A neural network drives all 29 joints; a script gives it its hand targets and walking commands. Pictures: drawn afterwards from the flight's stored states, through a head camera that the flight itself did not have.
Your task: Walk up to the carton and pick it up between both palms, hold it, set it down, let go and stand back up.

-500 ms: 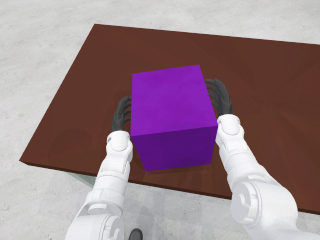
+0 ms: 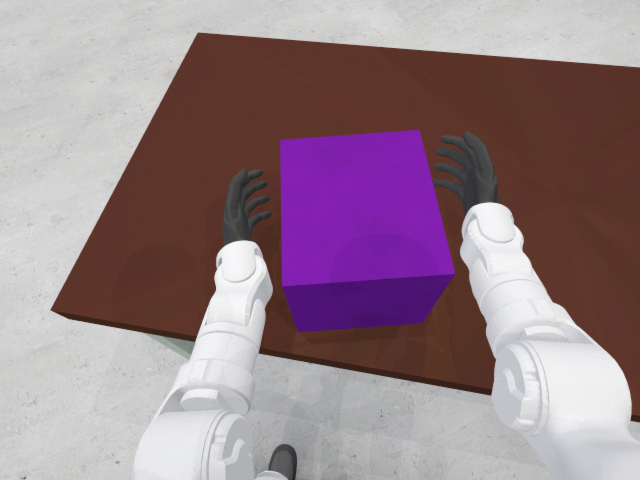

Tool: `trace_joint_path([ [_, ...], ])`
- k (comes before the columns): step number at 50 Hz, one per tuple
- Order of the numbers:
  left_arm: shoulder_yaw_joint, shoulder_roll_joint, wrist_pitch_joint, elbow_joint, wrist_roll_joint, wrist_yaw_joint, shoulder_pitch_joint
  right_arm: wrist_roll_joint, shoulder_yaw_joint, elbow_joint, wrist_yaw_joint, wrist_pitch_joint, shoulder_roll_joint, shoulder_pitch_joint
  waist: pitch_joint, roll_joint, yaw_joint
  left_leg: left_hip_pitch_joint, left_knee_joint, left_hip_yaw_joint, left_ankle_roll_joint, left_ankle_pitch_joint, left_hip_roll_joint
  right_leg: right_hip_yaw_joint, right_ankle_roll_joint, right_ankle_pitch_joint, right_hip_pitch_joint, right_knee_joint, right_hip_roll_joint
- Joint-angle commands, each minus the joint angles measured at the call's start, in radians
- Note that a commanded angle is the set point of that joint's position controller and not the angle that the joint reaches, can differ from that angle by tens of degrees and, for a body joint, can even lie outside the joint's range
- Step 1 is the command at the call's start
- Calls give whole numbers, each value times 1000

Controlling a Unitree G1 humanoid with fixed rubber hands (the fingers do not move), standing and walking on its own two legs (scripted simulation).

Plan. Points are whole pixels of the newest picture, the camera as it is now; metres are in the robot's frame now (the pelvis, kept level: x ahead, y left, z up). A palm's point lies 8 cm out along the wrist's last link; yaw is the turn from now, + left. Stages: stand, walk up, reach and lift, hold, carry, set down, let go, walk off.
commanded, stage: set down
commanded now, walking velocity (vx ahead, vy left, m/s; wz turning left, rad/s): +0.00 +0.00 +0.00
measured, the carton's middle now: (355, 237) +0.43 +0.04 -0.01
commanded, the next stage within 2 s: none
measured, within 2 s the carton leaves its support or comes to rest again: neither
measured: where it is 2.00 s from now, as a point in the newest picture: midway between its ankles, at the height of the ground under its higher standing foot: outside the picture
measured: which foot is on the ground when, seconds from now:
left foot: down 0.00-1.00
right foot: down 0.00-1.00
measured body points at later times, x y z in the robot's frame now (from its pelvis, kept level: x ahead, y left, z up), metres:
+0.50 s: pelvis -0.01 +0.00 +0.00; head +0.11 +0.00 +0.43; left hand +0.40 +0.19 +0.02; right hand +0.48 -0.11 +0.03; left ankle +0.02 +0.16 -0.73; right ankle -0.03 -0.09 -0.73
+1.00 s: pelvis -0.05 +0.00 +0.00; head +0.05 +0.00 +0.44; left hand +0.34 +0.18 +0.01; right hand +0.41 -0.16 +0.02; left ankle +0.02 +0.16 -0.73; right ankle -0.03 -0.09 -0.73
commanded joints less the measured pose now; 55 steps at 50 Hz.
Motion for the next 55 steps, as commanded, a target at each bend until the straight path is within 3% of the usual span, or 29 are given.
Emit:
trace_joint_path([
  [1,-171,64,-52,-195,-19,2,-534,80,152,-197,31,-46,-179,-570,-1016,-85,3,450,116,129,40,503,-85,12,47,654,282,98,13],
  [3,-174,70,-40,-192,-17,-6,-501,89,143,-162,41,-40,-187,-551,-995,-76,-21,465,108,123,39,510,-87,6,47,683,299,98,17],
  [4,-163,71,-44,-165,-18,-9,-517,89,157,-194,36,-36,-177,-581,-971,-96,8,446,105,138,48,477,-85,20,55,639,288,97,13],
  [5,-173,67,-57,-233,-27,-7,-524,77,126,-200,39,-44,-167,-528,-1045,-79,-25,393,108,136,45,473,-89,22,63,721,335,115,-1],
  [6,-158,76,-53,-229,-35,-9,-442,94,166,-252,41,-48,-172,-488,-1039,-138,-8,322,98,138,57,484,-99,38,78,838,452,141,-13],
  [10,-140,109,-49,-190,-17,-26,-526,88,149,-128,44,-13,-146,-524,-907,-93,-32,306,58,141,58,366,-101,42,97,722,438,129,-34],
  [12,-124,106,-56,-196,-12,-27,-505,93,175,-208,45,-11,-113,-520,-961,-115,16,259,52,143,70,373,-106,62,104,764,491,142,-31],
  [14,-129,115,-47,-160,-5,-31,-467,96,141,-173,48,-17,-171,-520,-913,-125,-22,265,43,120,68,351,-101,39,107,756,489,154,-18],
  [15,-124,100,-49,-161,-13,-33,-400,98,182,-238,50,-17,-135,-498,-932,-148,7,289,39,127,68,382,-97,29,111,797,514,153,-16],
  [16,-145,91,-53,-209,-9,-34,-410,75,132,-199,59,-27,-167,-463,-965,-111,-36,313,60,127,60,431,-95,22,100,800,480,158,-2],
  [20,-149,93,-41,-238,-3,-35,-400,83,147,-232,47,-39,-152,-468,-948,-89,-16,278,47,124,59,417,-100,34,106,859,546,171,-26],
  [24,-182,65,-23,-255,-1,-20,-327,83,94,-189,69,-49,-217,-391,-947,-57,-56,444,83,103,49,478,-81,2,73,718,387,126,12],
  [30,-178,115,-17,-286,-41,-21,-331,106,138,-275,76,-49,-222,-389,-935,-106,-21,427,87,105,53,464,-79,3,82,667,433,126,1],
  [33,-206,104,0,-339,-41,-11,-261,150,151,-295,78,-69,-272,-372,-955,-71,-22,515,98,88,40,523,-75,-1,67,659,393,122,31],
  [34,-234,80,-3,-367,-54,-17,-214,151,166,-316,77,-83,-264,-305,-901,-85,-41,512,99,86,40,537,-71,-3,67,719,395,120,14],
  [35,-225,80,5,-371,-63,-18,-121,155,206,-360,83,-98,-274,-247,-898,-102,-13,516,107,72,44,592,-80,11,65,791,423,139,17],
  [36,-212,131,-11,-373,-66,3,-309,156,144,-398,81,-88,-303,-404,-964,-90,-22,458,93,79,36,481,-76,3,69,634,402,124,16],
  [38,-287,68,-4,-395,-78,3,-257,155,131,-319,93,-75,-310,-316,-900,-62,-76,540,106,78,32,504,-71,-24,58,598,310,117,27],
  [39,-280,65,-1,-463,-84,3,-122,179,149,-408,102,-89,-314,-218,-956,-87,-57,621,112,50,30,561,-54,-25,50,616,324,112,38],
  [40,-254,122,-11,-411,-85,7,-266,188,166,-392,103,-67,-291,-316,-889,-89,-29,571,99,89,41,459,-69,-15,58,453,309,73,19],
  [42,-279,97,1,-416,-105,15,-247,204,175,-398,112,-51,-305,-304,-856,-96,-28,479,85,84,44,413,-67,1,53,443,349,87,17],
  [43,-277,119,6,-422,-101,10,-199,204,162,-403,111,-44,-318,-245,-866,-119,-64,529,86,71,55,399,-67,2,53,455,361,80,8],
  [44,-271,142,-2,-413,-119,7,-260,205,170,-445,112,-35,-297,-307,-863,-131,-22,458,80,98,56,328,-77,17,65,385,378,85,5],
  [45,-269,122,-1,-415,-109,7,-233,197,158,-423,115,-37,-314,-284,-864,-137,-50,468,63,82,54,324,-73,-1,71,400,384,93,0],
  [46,-258,174,-6,-396,-123,21,-321,213,198,-439,116,-17,-278,-347,-865,-131,-3,458,79,109,64,274,-78,11,74,276,344,90,-2],
  [48,-288,128,3,-499,-91,40,-178,236,171,-412,127,-19,-317,-195,-838,-87,-53,532,69,84,48,309,-68,2,54,324,359,82,10],
  [49,-285,158,6,-453,-134,35,-274,250,217,-478,130,-11,-293,-295,-842,-112,-22,496,77,96,58,260,-78,1,54,230,328,73,7],
  [54,-327,111,62,-438,-111,42,-182,262,187,-390,139,36,-315,-179,-749,-91,-73,521,47,73,46,201,-79,3,36,171,360,57,4],
  [55,-282,152,68,-380,-100,41,-191,264,215,-382,135,54,-304,-197,-678,-110,-32,460,35,81,63,148,-85,20,44,99,370,54,-3],
])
